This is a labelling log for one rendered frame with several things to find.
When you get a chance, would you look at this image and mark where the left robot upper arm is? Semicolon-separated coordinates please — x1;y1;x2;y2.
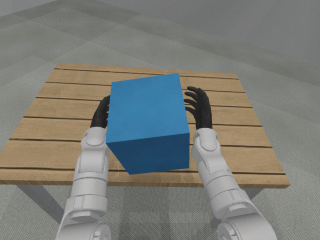
56;221;112;240

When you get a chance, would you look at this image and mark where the table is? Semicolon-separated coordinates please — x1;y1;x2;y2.
0;63;291;229

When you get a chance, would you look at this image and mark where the robot right forearm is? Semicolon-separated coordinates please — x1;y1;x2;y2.
191;128;277;240

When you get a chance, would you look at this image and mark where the robot left forearm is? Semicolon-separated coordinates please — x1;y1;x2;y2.
55;126;110;240

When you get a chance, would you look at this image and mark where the carton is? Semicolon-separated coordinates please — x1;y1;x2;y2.
105;73;190;175

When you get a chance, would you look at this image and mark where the right robot upper arm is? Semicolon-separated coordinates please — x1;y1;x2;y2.
217;213;277;240

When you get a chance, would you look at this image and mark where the left robot hand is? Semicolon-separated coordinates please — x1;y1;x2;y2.
90;95;110;129

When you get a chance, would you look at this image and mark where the right robot hand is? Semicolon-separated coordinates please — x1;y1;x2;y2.
184;86;213;130

